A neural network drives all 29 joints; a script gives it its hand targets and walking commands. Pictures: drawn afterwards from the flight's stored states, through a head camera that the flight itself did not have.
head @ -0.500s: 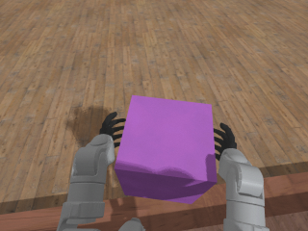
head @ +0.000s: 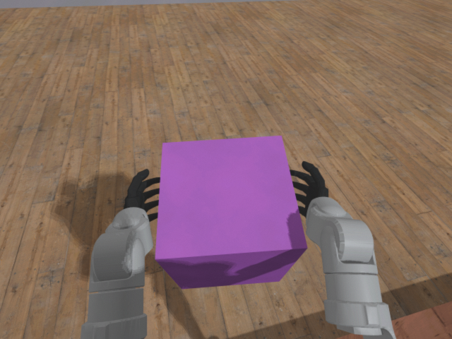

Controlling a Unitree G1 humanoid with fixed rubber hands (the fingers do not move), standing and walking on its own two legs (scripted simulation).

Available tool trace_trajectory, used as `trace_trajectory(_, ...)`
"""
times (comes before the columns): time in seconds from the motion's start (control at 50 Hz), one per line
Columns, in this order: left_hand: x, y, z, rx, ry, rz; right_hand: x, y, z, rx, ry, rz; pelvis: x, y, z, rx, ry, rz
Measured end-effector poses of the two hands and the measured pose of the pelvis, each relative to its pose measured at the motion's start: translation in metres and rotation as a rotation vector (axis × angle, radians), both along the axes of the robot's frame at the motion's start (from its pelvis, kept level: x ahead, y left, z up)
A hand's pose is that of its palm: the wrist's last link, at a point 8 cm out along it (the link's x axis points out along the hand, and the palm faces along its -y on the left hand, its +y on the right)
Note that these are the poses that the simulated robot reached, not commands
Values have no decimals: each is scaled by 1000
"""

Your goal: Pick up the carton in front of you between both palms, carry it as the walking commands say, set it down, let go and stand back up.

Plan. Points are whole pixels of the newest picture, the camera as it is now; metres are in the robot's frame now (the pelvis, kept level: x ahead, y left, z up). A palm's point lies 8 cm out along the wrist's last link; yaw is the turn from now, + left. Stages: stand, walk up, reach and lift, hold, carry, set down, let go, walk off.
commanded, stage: carry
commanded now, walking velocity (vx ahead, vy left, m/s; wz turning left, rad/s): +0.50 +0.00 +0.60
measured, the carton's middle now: (227, 219) +0.35 -0.03 +0.03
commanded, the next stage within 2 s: none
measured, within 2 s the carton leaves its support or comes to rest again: neither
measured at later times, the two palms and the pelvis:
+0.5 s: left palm (129, 154) +0.65 +0.22 -0.06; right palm (230, 144) +0.69 -0.08 -0.06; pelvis +0.35 +0.02 -0.16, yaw +6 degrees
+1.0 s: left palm (146, 103) +0.97 +0.21 -0.09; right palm (223, 97) +1.02 -0.08 -0.09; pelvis +0.68 +0.02 -0.18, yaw +8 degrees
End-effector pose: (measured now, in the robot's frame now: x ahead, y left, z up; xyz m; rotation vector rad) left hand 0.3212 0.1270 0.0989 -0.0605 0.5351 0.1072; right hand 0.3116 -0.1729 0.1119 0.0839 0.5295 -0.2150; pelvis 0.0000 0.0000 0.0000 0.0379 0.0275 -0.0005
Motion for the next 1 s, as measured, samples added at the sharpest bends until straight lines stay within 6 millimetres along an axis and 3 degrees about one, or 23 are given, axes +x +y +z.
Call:
trace_trajectory(0.06, 37, 12, -23, 28, -19, 81, 63, 13, -29, 4, -23, 104, 44, -13, -38, -31, 4, 22)
trace_trajectory(0.1, 51, 23, -44, 31, 26, 128, 92, 25, -52, 9, 19, 155, 67, -20, -51, -46, 12, 37)
trace_trajectory(0.18, 76, 43, -81, 5, 140, 217, 135, 47, -97, 46, 136, 209, 111, -26, -59, -42, 21, 73)
trace_trajectory(0.26, 117, 56, -101, -16, 180, 262, 180, 61, -125, 64, 179, 222, 156, -23, -64, -41, 38, 93)
trace_trajectory(0.38, 209, 75, -116, -13, 95, 259, 269, 79, -143, 58, 92, 226, 242, -6, -93, -73, 43, 89)
trace_trajectory(0.44, 266, 87, -130, -18, 35, 241, 322, 91, -153, 33, 30, 224, 298, 6, -123, -96, 33, 91)
trace_trajectory(0.52, 347, 96, -167, -17, -7, 178, 391, 97, -181, -23, -12, 193, 365, 22, -172, -68, 26, 108)
trace_trajectory(0.56, 377, 93, -187, -17, 32, 145, 413, 94, -199, -26, 29, 167, 387, 29, -182, -50, 35, 117)
trace_trajectory(0.66, 432, 78, -222, -53, 150, 106, 451, 77, -231, 18, 147, 71, 443, 40, -181, -43, 50, 112)
trace_trajectory(0.78, 503, 72, -226, -53, 145, 107, 525, 72, -232, 40, 145, 55, 517, 41, -176, -37, 58, 111)
trace_trajectory(0.94, 619, 81, -197, 8, 40, 177, 667, 83, -212, 39, 41, 170, 646, 24, -186, -34, 38, 121)
trace_trajectory(1.0, 652, 85, -186, 25, 50, 206, 710, 88, -203, 16, 50, 227, 679, 18, -179, -34, 39, 136)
